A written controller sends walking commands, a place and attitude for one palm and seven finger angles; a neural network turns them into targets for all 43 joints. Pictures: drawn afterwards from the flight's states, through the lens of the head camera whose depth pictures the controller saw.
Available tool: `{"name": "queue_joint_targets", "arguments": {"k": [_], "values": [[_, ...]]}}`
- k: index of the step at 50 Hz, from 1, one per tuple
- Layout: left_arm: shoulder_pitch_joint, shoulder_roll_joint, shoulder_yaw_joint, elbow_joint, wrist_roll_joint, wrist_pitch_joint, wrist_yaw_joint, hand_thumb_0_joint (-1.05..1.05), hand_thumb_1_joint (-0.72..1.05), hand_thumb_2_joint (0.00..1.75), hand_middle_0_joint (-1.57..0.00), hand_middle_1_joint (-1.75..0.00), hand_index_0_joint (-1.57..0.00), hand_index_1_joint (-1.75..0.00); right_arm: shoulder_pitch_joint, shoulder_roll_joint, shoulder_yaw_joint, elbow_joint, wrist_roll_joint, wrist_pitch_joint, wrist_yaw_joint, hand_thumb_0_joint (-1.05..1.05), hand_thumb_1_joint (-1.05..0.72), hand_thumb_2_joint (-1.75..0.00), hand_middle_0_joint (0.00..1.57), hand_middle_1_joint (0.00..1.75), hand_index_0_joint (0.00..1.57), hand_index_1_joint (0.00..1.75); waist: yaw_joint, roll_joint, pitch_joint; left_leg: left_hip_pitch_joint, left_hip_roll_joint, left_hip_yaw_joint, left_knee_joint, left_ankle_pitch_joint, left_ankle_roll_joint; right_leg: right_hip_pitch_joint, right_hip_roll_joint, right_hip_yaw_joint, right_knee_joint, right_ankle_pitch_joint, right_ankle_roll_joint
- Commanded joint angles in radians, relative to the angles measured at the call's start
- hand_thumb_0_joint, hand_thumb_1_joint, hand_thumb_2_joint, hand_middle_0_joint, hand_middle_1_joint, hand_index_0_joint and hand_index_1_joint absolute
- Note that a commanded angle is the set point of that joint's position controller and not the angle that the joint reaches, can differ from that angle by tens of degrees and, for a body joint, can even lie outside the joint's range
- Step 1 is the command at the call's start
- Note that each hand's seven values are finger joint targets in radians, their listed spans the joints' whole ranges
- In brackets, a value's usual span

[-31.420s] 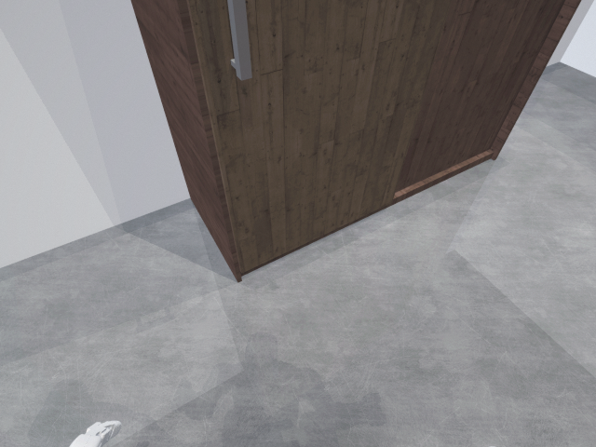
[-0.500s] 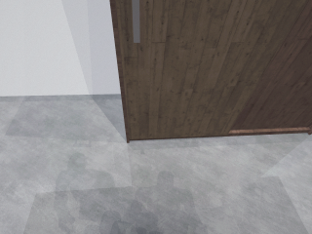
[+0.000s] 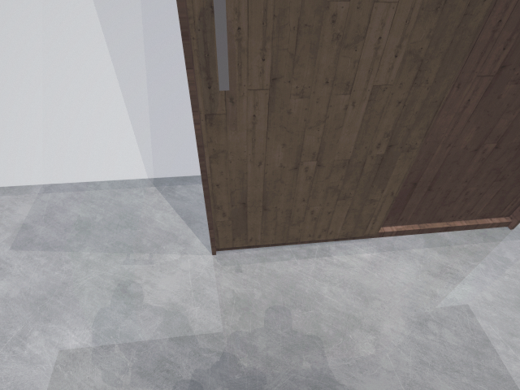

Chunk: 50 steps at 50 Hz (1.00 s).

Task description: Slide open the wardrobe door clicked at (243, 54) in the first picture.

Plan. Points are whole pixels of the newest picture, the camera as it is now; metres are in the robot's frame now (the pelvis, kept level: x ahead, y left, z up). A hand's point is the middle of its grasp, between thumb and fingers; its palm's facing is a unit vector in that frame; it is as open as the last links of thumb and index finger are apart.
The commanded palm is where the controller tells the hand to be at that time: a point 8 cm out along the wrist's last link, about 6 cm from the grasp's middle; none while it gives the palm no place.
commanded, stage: let the arm hang, fingers relaxed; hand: left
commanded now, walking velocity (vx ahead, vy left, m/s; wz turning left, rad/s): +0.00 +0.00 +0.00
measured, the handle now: (220, 32) +0.81 +0.15 +0.21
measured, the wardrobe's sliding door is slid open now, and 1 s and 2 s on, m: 0.00 0.00 0.00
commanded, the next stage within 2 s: look to check the result in 0.10 s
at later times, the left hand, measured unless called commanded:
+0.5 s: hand out of the picture +0.08 +0.25 -0.16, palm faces -0.01 -0.94 -0.34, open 7.4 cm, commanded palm none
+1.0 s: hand (142, 372) +0.18 +0.22 -0.15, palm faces -0.01 -0.95 -0.32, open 7.4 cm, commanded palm none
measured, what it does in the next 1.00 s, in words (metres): shifts its weight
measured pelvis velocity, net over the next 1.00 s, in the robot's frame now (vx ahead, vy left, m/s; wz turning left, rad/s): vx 0.09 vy -0.02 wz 0.03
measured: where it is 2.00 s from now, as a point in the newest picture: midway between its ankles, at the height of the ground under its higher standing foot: outside the picture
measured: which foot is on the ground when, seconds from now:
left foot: down 0.00-1.00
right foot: down 0.00-1.00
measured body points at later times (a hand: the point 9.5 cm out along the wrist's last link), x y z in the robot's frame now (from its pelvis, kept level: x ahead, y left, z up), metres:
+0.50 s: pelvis +0.05 +0.00 +0.01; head +0.06 -0.01 +0.46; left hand +0.08 +0.30 -0.13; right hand +0.11 -0.29 -0.14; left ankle +0.04 +0.09 -0.74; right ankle +0.08 -0.11 -0.74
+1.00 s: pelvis +0.09 -0.02 +0.01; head +0.10 -0.02 +0.46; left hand +0.18 +0.27 -0.12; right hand +0.18 -0.31 -0.12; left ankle +0.04 +0.09 -0.74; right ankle +0.08 -0.11 -0.74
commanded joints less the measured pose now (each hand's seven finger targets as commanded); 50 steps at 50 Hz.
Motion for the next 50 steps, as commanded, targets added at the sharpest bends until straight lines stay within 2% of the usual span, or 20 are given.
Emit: {"name": "queue_joint_targets", "arguments": {"k": [1, 4, 5, 7, 9, 10, 13, 14, 15, 18, 22, 25, 31, 44, 50], "values": [[0.016, 0.168, 0.039, -0.028, 0.001, -0.017, 0.005, 0.0, 0.9, 0.9, -0.2, -0.3, -0.2, -0.3, -0.006, -0.169, -0.032, -0.04, 0.0, -0.024, -0.013, 0.0, -0.9, -0.9, 0.2, 0.3, 0.2, 0.3, 0.007, 0.033, 0.062, -0.117, 0.132, -0.184, -0.187, -0.293, 0.003, 0.035, -0.092, 0.139, -0.104, -0.224, -0.02], [0.009, 0.188, 0.038, -0.024, 0.001, -0.023, 0.006, 0.0, 0.9, 0.9, -0.2, -0.3, -0.2, -0.3, -0.032, -0.196, -0.036, -0.042, 0.004, -0.028, -0.014, 0.0, -0.9, -0.9, 0.2, 0.3, 0.2, 0.3, 0.007, 0.039, 0.049, -0.066, 0.135, -0.18, -0.177, -0.249, 0.0, 0.024, -0.095, 0.138, -0.111, -0.182, -0.023], [-0.009, 0.189, 0.038, -0.021, -0.002, -0.023, 0.006, 0.0, 0.9, 0.9, -0.2, -0.3, -0.2, -0.3, -0.023, -0.192, -0.035, -0.039, 0.003, -0.03, -0.014, 0.0, -0.9, -0.9, 0.2, 0.3, 0.2, 0.3, -0.002, 0.046, 0.035, -0.075, 0.142, -0.194, -0.196, -0.253, 0.002, 0.05, -0.097, 0.132, -0.104, -0.175, -0.023], [-0.009, 0.199, 0.039, -0.018, -0.001, -0.024, 0.005, 0.0, 0.9, 0.9, -0.2, -0.3, -0.2, -0.3, -0.044, -0.213, -0.037, -0.04, 0.004, -0.031, -0.014, 0.0, -0.9, -0.9, 0.2, 0.3, 0.2, 0.3, 0.004, 0.063, 0.042, -0.081, 0.149, -0.202, -0.216, -0.284, 0.003, 0.058, -0.091, 0.125, -0.099, -0.163, -0.021], [-0.001, 0.212, 0.041, -0.011, 0.002, -0.026, 0.005, 0.0, 0.9, 0.9, -0.2, -0.3, -0.2, -0.3, -0.065, -0.236, -0.041, -0.044, 0.006, -0.031, -0.014, 0.0, -0.9, -0.9, 0.2, 0.3, 0.2, 0.3, 0.01, 0.057, 0.055, -0.063, 0.146, -0.196, -0.207, -0.276, 0.003, 0.043, -0.096, 0.126, -0.109, -0.151, -0.021], [-0.022, 0.215, 0.04, -0.008, 0.0, -0.025, 0.005, 0.0, 0.9, 0.9, -0.2, -0.3, -0.2, -0.3, -0.056, -0.226, -0.04, -0.041, 0.005, -0.03, -0.013, 0.0, -0.9, -0.9, 0.2, 0.3, 0.2, 0.3, -0.001, 0.039, 0.056, -0.076, 0.15, -0.204, -0.222, -0.285, 0.004, 0.058, -0.098, 0.126, -0.11, -0.168, -0.021], [-0.024, 0.223, 0.038, -0.002, -0.002, -0.025, 0.003, 0.0, 0.9, 0.9, -0.2, -0.3, -0.2, -0.3, -0.068, -0.245, -0.041, -0.037, 0.004, -0.029, -0.013, 0.0, -0.9, -0.9, 0.2, 0.3, 0.2, 0.3, 0.002, 0.024, 0.067, -0.067, 0.147, -0.202, -0.225, -0.288, 0.003, 0.05, -0.099, 0.135, -0.121, -0.182, -0.02], [-0.023, 0.229, 0.038, 0.0, -0.001, -0.027, 0.003, 0.0, 0.9, 0.9, -0.2, -0.3, -0.2, -0.3, -0.079, -0.256, -0.042, -0.04, 0.007, -0.029, -0.014, 0.0, -0.9, -0.9, 0.2, 0.3, 0.2, 0.3, 0.002, 0.013, 0.067, -0.037, 0.145, -0.193, -0.208, -0.251, 0.001, 0.031, -0.101, 0.141, -0.127, -0.164, -0.021], [-0.037, 0.23, 0.037, 0.002, -0.004, -0.028, 0.003, 0.0, 0.9, 0.9, -0.2, -0.3, -0.2, -0.3, -0.067, -0.248, -0.04, -0.036, 0.005, -0.032, -0.013, 0.0, -0.9, -0.9, 0.2, 0.3, 0.2, 0.3, -0.005, 0.013, 0.048, -0.033, 0.149, -0.197, -0.212, -0.219, 0.002, 0.055, -0.108, 0.137, -0.125, -0.145, -0.022], [-0.051, 0.245, 0.033, 0.007, -0.008, -0.034, 0.003, 0.0, 0.9, 0.9, -0.2, -0.3, -0.2, -0.3, -0.089, -0.262, -0.035, -0.03, 0.008, -0.038, -0.014, 0.0, -0.9, -0.9, 0.2, 0.3, 0.2, 0.3, -0.005, 0.0, 0.008, 0.022, 0.152, -0.186, -0.195, -0.108, -0.003, 0.079, -0.114, 0.138, -0.128, -0.075, -0.021], [-0.077, 0.264, 0.028, 0.013, -0.014, -0.046, 0.006, 0.0, 0.9, 0.9, -0.2, -0.3, -0.2, -0.3, -0.113, -0.276, -0.029, -0.024, 0.011, -0.042, -0.015, 0.0, -0.9, -0.9, 0.2, 0.3, 0.2, 0.3, -0.014, -0.013, -0.067, 0.104, 0.162, -0.17, -0.161, 0.092, -0.01, 0.131, -0.131, 0.131, -0.121, 0.091, -0.025], [-0.1, 0.275, 0.025, 0.014, -0.016, -0.048, 0.008, 0.0, 0.9, 0.9, -0.2, -0.3, -0.2, -0.3, -0.132, -0.284, -0.026, -0.019, 0.012, -0.041, -0.016, 0.0, -0.9, -0.9, 0.2, 0.3, 0.2, 0.3, -0.016, 0.001, -0.074, 0.121, 0.168, -0.161, -0.16, 0.168, -0.017, 0.157, -0.137, 0.121, -0.11, 0.177, -0.026], [-0.132, 0.291, 0.022, 0.012, -0.016, -0.048, 0.007, 0.0, 0.9, 0.9, -0.2, -0.3, -0.2, -0.3, -0.173, -0.298, -0.02, -0.014, 0.01, -0.039, -0.013, 0.0, -0.9, -0.9, 0.2, 0.3, 0.2, 0.3, -0.01, 0.013, -0.041, 0.126, 0.167, -0.159, -0.181, 0.177, -0.025, 0.164, -0.14, 0.123, -0.126, 0.19, -0.024], [-0.164, 0.304, 0.032, -0.015, -0.017, -0.056, 0.007, 0.0, 0.9, 0.9, -0.2, -0.3, -0.2, -0.3, -0.203, -0.315, -0.019, -0.021, 0.01, -0.045, -0.015, 0.0, -0.9, -0.9, 0.2, 0.3, 0.2, 0.3, -0.008, 0.017, -0.096, 0.182, 0.172, -0.15, -0.167, 0.307, -0.034, 0.221, -0.148, 0.117, -0.118, 0.33, -0.03], [-0.151, 0.252, 0.026, -0.013, -0.021, -0.042, 0.011, 0.0, 0.9, 0.9, -0.2, -0.3, -0.2, -0.3, -0.167, -0.252, -0.008, -0.012, 0.009, -0.03, -0.014, 0.0, -0.9, -0.9, 0.2, 0.3, 0.2, 0.3, -0.011, 0.013, -0.085, 0.147, 0.17, -0.154, -0.148, 0.274, -0.041, 0.232, -0.164, 0.098, -0.104, 0.301, -0.017]]}}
